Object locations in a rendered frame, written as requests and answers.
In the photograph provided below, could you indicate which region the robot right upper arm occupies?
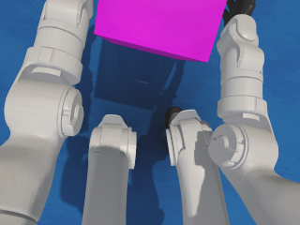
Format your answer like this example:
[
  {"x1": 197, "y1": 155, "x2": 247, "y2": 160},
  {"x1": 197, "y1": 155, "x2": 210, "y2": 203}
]
[{"x1": 207, "y1": 121, "x2": 300, "y2": 225}]

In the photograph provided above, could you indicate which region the right robot forearm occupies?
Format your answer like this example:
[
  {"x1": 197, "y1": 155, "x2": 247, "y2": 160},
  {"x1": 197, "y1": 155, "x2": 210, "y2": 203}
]
[{"x1": 217, "y1": 14, "x2": 275, "y2": 137}]

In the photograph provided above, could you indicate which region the robot right foot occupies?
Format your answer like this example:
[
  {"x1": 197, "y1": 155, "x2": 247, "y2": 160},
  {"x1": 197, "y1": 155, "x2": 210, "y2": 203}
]
[{"x1": 165, "y1": 106, "x2": 182, "y2": 129}]

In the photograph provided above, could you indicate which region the left robot forearm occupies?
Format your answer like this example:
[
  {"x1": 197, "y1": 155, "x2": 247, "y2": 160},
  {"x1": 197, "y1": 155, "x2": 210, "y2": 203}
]
[{"x1": 4, "y1": 0, "x2": 94, "y2": 124}]

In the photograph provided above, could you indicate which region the carton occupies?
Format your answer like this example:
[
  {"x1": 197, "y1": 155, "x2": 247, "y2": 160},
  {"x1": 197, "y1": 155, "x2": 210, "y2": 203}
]
[{"x1": 94, "y1": 0, "x2": 227, "y2": 63}]

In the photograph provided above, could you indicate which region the right robot thigh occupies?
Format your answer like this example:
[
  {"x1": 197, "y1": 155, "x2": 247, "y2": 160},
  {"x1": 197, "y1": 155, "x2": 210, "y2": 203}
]
[{"x1": 166, "y1": 117, "x2": 231, "y2": 225}]

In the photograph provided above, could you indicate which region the robot right hand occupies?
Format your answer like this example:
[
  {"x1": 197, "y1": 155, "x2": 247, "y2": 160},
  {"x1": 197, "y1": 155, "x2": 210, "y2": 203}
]
[{"x1": 222, "y1": 0, "x2": 256, "y2": 27}]

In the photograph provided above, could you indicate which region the robot left upper arm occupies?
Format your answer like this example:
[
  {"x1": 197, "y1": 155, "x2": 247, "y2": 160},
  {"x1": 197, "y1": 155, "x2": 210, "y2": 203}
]
[{"x1": 0, "y1": 79, "x2": 84, "y2": 225}]

